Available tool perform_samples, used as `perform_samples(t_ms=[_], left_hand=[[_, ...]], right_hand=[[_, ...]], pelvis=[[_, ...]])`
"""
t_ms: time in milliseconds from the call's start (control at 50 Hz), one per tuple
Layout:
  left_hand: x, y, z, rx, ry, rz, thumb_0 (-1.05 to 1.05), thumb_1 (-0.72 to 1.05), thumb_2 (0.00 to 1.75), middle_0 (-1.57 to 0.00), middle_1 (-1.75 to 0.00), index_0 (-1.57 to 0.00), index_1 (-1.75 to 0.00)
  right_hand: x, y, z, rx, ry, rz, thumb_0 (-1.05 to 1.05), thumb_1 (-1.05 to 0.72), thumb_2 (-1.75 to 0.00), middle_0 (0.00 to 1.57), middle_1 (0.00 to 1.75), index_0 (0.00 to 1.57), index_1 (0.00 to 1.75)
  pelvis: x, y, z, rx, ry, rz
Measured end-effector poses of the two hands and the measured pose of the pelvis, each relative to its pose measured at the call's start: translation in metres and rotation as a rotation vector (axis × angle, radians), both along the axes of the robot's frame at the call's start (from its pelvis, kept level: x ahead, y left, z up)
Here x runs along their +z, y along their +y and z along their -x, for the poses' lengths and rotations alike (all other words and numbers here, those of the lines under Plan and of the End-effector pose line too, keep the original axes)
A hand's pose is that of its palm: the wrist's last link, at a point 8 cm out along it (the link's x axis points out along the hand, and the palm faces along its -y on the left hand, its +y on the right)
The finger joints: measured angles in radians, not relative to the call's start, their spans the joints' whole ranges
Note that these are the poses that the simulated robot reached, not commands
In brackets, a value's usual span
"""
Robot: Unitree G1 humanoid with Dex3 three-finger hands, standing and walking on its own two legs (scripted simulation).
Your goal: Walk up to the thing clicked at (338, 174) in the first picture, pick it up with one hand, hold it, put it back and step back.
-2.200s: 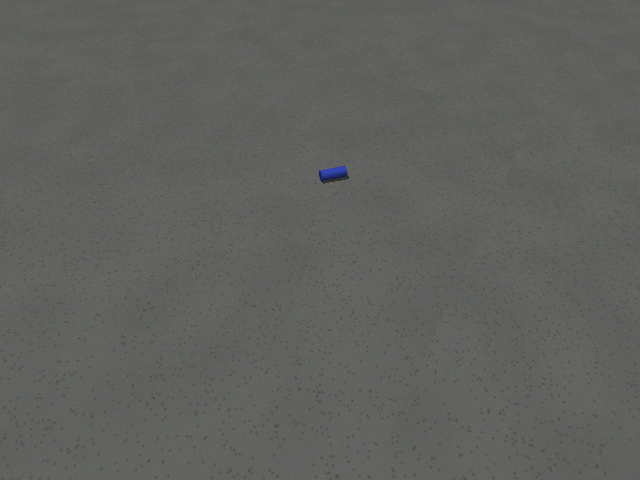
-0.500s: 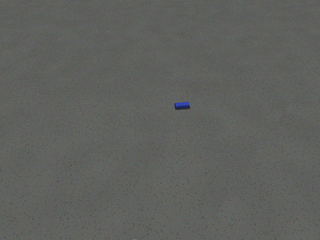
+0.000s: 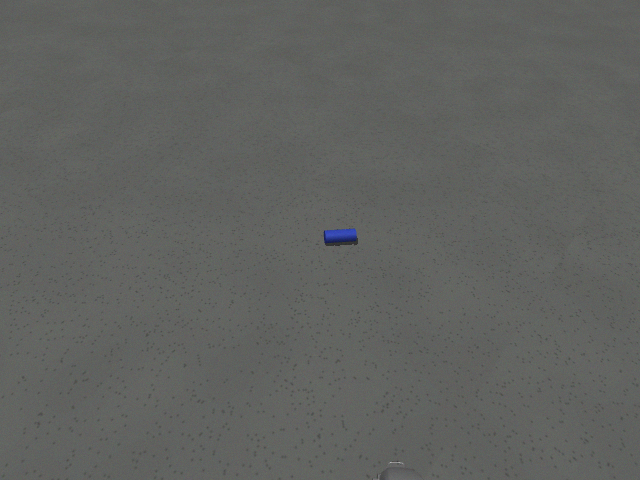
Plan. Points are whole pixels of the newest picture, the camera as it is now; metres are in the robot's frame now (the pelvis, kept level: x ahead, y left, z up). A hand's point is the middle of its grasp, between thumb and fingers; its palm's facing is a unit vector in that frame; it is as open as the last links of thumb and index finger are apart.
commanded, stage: walk up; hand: left
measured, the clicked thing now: (340, 235) +1.20 -0.13 -0.73
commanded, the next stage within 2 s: none
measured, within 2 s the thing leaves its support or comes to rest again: neither
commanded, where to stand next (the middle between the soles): +0.85 -0.42 m, yaw +7 degrees
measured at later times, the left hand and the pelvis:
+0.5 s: hand (208, 459) +0.21 +0.16 -0.17, palm faces +0.07 -0.95 -0.30, open 7.4 cm; pelvis +0.23 -0.11 -0.01, yaw +4 degrees
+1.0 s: hand (290, 298) +0.46 +0.05 -0.12, palm faces +0.05 -0.90 -0.43, open 7.4 cm; pelvis +0.40 -0.25 -0.01, yaw +3 degrees
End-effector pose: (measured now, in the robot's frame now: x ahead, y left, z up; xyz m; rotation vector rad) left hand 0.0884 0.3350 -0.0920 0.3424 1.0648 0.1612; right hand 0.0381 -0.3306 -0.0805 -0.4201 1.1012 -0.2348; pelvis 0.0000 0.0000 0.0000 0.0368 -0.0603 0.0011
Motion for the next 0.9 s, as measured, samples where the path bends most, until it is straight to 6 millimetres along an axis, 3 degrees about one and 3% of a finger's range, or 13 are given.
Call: perform_samples(t_ms=[100,160,260,360,480,560,700,820,900], left_hand=[[0.008,-0.033,-0.062,0.017,-0.054,-0.067,0.0,0.9,0.9,-0.2,-0.3,-0.2,-0.3],[0.011,-0.056,-0.075,0.055,-0.082,-0.082,0.0,0.9,0.9,-0.2,-0.3,-0.2,-0.3],[0.016,-0.092,-0.07,0.116,0.01,-0.05,0.0,0.9,0.9,-0.2,-0.3,-0.21,-0.3],[0.003,-0.113,-0.071,0.149,0.115,-0.012,0.0,0.9,0.9,-0.2,-0.3,-0.21,-0.3],[-0.032,-0.126,-0.106,0.169,0.16,0.047,0.0,0.9,0.9,-0.2,-0.3,-0.21,-0.3],[-0.046,-0.14,-0.151,0.128,0.169,0.072,0.0,0.9,0.9,-0.2,-0.3,-0.21,-0.3],[-0.028,-0.159,-0.248,0.055,0.07,0.066,0.0,0.9,0.9,-0.2,-0.3,-0.21,-0.3],[-0.006,-0.183,-0.312,0.03,0.042,0.016,0.0,0.9,0.9,-0.2,-0.3,-0.2,-0.3],[0.003,-0.208,-0.345,0.037,0.032,-0.054,0.0,0.9,0.9,-0.2,-0.3,-0.2,-0.3]], right_hand=[[-0.031,-0.06,-0.045,-0.019,0.049,0.004,0.0,-0.89,-0.9,0.21,0.3,0.21,0.3],[-0.041,-0.081,-0.086,0.0,0.076,0.009,0.01,-0.9,-0.9,0.21,0.3,0.2,0.3],[-0.022,-0.085,-0.167,0.067,0.012,-0.033,0.01,-0.9,-0.9,0.21,0.3,0.2,0.3],[-0.003,-0.086,-0.232,0.137,-0.019,-0.04,0.0,-0.9,-0.9,0.21,0.3,0.2,0.3],[0.002,-0.093,-0.296,0.171,-0.037,0.017,0.0,-0.9,-0.9,0.21,0.3,0.2,0.3],[0.004,-0.105,-0.318,0.122,-0.089,0.049,0.0,-0.9,-0.9,0.21,0.3,0.2,0.3],[0.02,-0.14,-0.322,0.055,-0.057,0.058,0.0,-0.9,-0.9,0.21,0.3,0.21,0.3],[0.009,-0.195,-0.332,0.023,0.018,0.051,0.0,-0.89,-0.9,0.21,0.3,0.21,0.3],[-0.015,-0.244,-0.358,-0.005,0.05,0.047,0.0,-0.89,-0.9,0.21,0.3,0.21,0.3]], pelvis=[[-0.019,-0.047,-0.058,0.016,0.014,0.022],[-0.02,-0.067,-0.082,0.037,0.01,0.029],[0.001,-0.086,-0.122,0.033,0.018,0.028],[0.008,-0.103,-0.162,0.038,0.029,0.045],[-0.008,-0.11,-0.219,0.065,0.025,0.057],[-0.014,-0.114,-0.248,0.052,0.006,0.026],[0.0,-0.144,-0.292,0.038,-0.008,0.016],[0.0,-0.184,-0.331,0.025,0.007,0.009],[-0.012,-0.221,-0.366,0.022,0.023,0.007]])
